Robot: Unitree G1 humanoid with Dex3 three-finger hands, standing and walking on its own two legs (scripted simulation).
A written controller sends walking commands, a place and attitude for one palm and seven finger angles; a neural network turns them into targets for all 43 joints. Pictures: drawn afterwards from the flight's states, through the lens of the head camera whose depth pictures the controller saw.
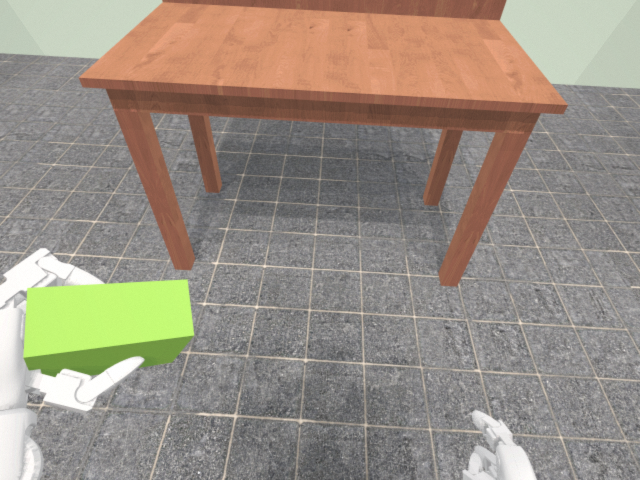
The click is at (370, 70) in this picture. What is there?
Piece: table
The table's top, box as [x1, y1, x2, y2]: [79, 2, 567, 113]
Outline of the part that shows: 79,77 82,86 85,87 547,113 563,113 567,105 499,20 162,2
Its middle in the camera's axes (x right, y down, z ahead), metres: +0.02 -0.58 +1.18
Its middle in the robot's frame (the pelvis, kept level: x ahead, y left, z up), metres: +1.28 +0.06 +0.02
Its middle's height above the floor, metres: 0.79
